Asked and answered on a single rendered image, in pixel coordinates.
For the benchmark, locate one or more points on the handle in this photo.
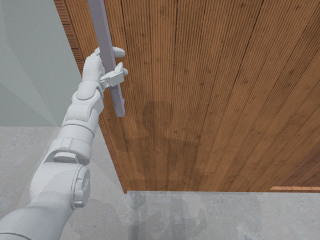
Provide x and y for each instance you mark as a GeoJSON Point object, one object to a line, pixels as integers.
{"type": "Point", "coordinates": [101, 27]}

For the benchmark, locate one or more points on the robot left upper arm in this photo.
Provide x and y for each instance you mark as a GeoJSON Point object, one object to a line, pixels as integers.
{"type": "Point", "coordinates": [57, 191]}

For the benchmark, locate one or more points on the wardrobe door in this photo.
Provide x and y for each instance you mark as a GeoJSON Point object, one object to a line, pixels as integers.
{"type": "Point", "coordinates": [306, 173]}
{"type": "Point", "coordinates": [220, 96]}

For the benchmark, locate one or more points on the left robot forearm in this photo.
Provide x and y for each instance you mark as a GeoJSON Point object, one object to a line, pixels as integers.
{"type": "Point", "coordinates": [74, 141]}

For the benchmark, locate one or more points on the robot left hand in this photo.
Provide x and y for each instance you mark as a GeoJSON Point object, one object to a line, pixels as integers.
{"type": "Point", "coordinates": [93, 69]}

